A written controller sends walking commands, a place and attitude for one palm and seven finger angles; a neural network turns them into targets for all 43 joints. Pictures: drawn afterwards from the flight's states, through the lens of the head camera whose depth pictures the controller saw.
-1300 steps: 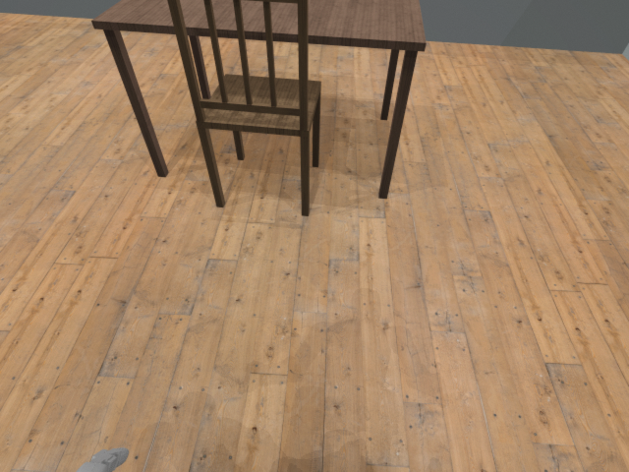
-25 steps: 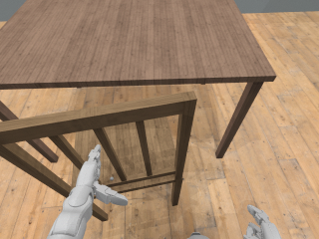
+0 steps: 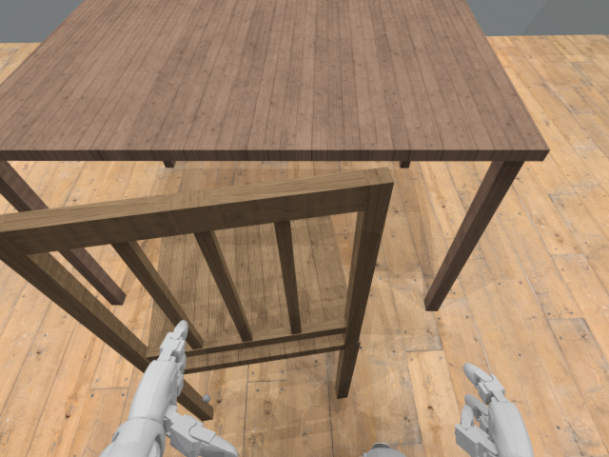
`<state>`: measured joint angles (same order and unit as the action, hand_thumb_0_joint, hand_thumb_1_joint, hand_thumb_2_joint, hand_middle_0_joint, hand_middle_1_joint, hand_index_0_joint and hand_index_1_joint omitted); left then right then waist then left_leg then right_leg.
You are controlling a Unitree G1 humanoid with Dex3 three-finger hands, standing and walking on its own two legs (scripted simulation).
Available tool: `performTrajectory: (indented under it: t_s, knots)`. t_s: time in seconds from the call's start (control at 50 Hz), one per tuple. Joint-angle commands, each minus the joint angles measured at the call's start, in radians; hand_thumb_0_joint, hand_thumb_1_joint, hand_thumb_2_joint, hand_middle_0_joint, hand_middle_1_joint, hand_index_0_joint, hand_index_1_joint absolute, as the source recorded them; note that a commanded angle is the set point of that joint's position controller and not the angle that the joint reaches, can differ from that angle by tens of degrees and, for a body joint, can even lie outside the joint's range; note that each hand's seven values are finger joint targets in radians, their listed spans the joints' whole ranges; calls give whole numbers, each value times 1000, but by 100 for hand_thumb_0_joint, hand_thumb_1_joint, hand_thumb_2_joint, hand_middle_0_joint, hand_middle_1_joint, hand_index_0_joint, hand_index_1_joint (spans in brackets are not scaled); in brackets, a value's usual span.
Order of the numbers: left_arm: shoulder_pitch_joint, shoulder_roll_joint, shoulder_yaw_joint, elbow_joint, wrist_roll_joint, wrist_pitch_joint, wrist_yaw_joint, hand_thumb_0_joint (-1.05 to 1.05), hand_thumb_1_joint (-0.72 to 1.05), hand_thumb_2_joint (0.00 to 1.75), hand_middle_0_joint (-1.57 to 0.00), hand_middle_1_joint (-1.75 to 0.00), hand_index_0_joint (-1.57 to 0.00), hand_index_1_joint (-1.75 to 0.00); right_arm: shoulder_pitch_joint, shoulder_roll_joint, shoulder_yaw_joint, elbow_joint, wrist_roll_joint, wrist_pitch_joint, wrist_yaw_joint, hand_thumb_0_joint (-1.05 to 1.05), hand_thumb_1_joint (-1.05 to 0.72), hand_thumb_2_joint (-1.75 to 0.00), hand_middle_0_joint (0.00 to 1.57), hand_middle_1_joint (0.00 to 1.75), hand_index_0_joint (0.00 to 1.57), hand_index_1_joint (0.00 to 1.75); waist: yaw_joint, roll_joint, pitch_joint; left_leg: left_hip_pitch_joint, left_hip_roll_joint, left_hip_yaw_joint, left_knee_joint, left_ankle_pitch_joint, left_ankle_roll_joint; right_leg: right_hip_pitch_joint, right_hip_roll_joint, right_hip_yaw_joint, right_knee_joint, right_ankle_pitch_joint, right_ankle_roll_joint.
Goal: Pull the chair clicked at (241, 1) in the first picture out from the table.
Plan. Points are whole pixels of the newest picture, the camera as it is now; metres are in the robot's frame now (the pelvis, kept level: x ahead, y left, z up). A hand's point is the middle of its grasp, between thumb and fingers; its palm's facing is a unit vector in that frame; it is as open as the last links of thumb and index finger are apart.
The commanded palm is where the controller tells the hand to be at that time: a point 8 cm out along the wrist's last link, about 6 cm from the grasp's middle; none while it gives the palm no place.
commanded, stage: draw the fingers out of the gap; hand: left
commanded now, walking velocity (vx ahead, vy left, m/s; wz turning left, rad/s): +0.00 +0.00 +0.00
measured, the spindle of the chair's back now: (229, 294) +0.35 +0.12 -0.02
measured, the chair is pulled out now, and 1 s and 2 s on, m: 0.16 0.16 0.16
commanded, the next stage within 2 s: draw the hand back to the body in 0.04 s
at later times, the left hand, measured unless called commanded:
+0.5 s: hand (173, 393) +0.19 +0.15 +0.05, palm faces -0.02 -1.00 -0.08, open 17.5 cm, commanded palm +0.15 +0.22 +0.06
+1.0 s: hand (60, 375) +0.19 +0.23 +0.13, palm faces +0.34 -0.85 -0.41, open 14.5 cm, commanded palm +0.15 +0.27 +0.16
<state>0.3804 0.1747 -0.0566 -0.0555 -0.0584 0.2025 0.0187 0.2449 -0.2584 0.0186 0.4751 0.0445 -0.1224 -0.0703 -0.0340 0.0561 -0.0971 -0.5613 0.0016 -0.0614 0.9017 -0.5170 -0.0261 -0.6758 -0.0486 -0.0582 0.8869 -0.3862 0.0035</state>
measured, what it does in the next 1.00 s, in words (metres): stands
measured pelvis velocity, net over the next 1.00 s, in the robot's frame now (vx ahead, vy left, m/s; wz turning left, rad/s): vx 0.01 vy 0.01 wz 0.00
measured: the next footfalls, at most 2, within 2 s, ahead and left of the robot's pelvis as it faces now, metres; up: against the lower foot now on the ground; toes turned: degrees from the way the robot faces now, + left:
none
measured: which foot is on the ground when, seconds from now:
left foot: down 0.00-1.00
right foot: down 0.00-1.00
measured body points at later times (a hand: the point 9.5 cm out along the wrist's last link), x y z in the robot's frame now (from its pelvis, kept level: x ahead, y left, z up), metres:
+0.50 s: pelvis -0.02 +0.01 -0.03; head +0.04 -0.01 +0.42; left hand +0.19 +0.20 +0.06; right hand +0.17 -0.22 -0.11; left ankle -0.04 +0.14 -0.69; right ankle +0.03 -0.12 -0.69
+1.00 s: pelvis +0.01 +0.01 +0.02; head +0.02 -0.02 +0.47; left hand +0.17 +0.27 +0.16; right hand +0.21 -0.22 -0.06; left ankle -0.04 +0.14 -0.69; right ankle +0.03 -0.12 -0.69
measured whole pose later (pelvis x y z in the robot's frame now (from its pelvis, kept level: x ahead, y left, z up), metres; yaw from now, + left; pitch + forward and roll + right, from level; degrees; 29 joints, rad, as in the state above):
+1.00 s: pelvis +0.01 +0.01 +0.02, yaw +0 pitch +2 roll -1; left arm 0.62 0.30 0.16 -0.45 -0.05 -0.03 0.17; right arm 0.21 -0.23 -0.01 0.56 0.04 -0.11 -0.12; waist 0.05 0.09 -0.03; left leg -0.28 0.00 -0.06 0.71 -0.46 -0.02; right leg -0.39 -0.05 -0.06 0.71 -0.34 0.01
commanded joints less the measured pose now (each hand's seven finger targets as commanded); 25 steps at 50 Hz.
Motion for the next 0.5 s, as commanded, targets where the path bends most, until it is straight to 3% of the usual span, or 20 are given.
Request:
performTrajectory:
  t_s: [0.0, 0.04, 0.1, 0.14, 0.16, 0.2, 0.24, 0.28, 0.3, 0.36, 0.38, 0.44, 0.48]
  knots:
    - [35, 89, 33, -274, 5, -63, 9, 0, -55, 20, 0, 0, 0, 0, -52, -104, -53, -173, 4, -65, -9, 0, -90, -90, 20, 30, 20, 30, -4, -65, -181, -28, -26, 35, -114, 309, 42, 223, 8, -11, -116, 213, -12]
    - [75, 71, 13, -294, 7, -62, 12, 0, -55, 20, 0, 0, 0, 0, -56, -99, -52, -177, 4, -72, -9, 0, -90, -90, 20, 30, 20, 30, -2, -51, -170, -32, -26, 31, -112, 297, 40, 208, 9, -15, -112, 190, -13]
    - [105, 75, 12, -307, 10, -58, 14, 0, -55, 20, 0, 0, 0, 0, -59, -100, -53, -178, 3, -73, -15, 0, -90, -90, 20, 30, 20, 30, -9, -84, -145, -55, -28, 30, -100, 265, 44, 186, 11, -11, -116, 151, -10]
    - [106, 79, 7, -334, 16, -62, 15, 0, -55, 20, 0, 0, 0, 0, -60, -99, -51, -183, 2, -77, -17, 0, -90, -90, 20, 30, 20, 30, -7, -60, -139, -55, -29, 23, -101, 249, 42, 165, 13, -17, -108, 120, -13]
    - [6, 19, 41, -516, -94, -211, 13, 0, -55, 20, 0, 0, 0, 0, -46, -83, -52, -174, -2, -104, -24, 0, -90, -90, 20, 30, 20, 30, -10, -92, -137, -58, -36, 18, -63, 268, 31, 115, 27, -37, -86, 140, -14]
    - [82, 86, 83, -473, -82, -310, 11, 0, -55, 20, 0, 0, 0, 0, -44, -83, -55, -141, -3, -134, -21, 0, -90, -90, 20, 30, 20, 30, 13, -36, -180, -48, -34, 26, -52, 281, 28, 124, 29, -23, -64, 141, -23]
    - [92, 77, 90, -505, -100, -386, 1, 0, -55, 20, 0, 0, 0, 0, -36, -74, -59, -129, 2, -150, -13, 0, -90, -90, 20, 30, 20, 30, 16, 21, -193, -40, -34, 25, -44, 305, 18, 110, 29, -29, -41, 148, -25]
    - [124, 82, 116, -466, -102, -465, -12, 0, -55, 20, 0, 0, 0, 0, -48, -67, -68, -104, 2, -158, -1, 0, -90, -90, 20, 30, 20, 30, 25, 27, -168, -72, -28, 22, -29, 316, 9, 78, 32, -34, -15, 147, -31]
    - [122, 50, 91, -441, -109, -508, -28, 0, -55, 20, 0, 0, 0, 0, -51, -64, -68, -97, 0, -160, 9, 0, -90, -90, 20, 30, 20, 30, 16, -6, -159, -99, -27, 22, -15, 292, 8, 57, 31, -34, -2, 133, -28]
    - [177, 39, 94, -357, -120, -617, -104, 0, -55, 20, 0, 0, 0, 0, -85, -68, -80, -94, 5, -160, 32, 0, -90, -90, 20, 30, 20, 30, 24, -57, -138, -179, -22, 28, 14, 208, 10, 16, 29, -19, 18, 63, -27]
    - [227, 51, 110, -323, -119, -601, -127, 0, -55, 20, 0, 0, 0, 0, -92, -73, -85, -107, 10, -152, 35, 0, -90, -90, 20, 30, 20, 30, 37, -86, -151, -189, -23, 31, 1, 199, 16, 57, 27, -11, 7, 60, -28]
    - [250, 112, 159, -434, -141, -507, -172, 0, -55, 20, 0, 0, 0, 0, -108, -86, -87, -171, 32, -124, 22, 0, -90, -90, 20, 30, 20, 30, 51, -56, -205, -157, -27, 44, -48, 158, 27, 144, 17, 5, -40, 14, -22]
    - [224, 157, 213, -514, -163, -454, -160, 0, -55, 20, 0, 0, 0, 0, -119, -83, -80, -181, 36, -116, 4, 0, -90, -90, 20, 30, 20, 30, 53, -49, -205, -139, -25, 33, -65, 163, 32, 167, 20, -2, -58, 7, -20]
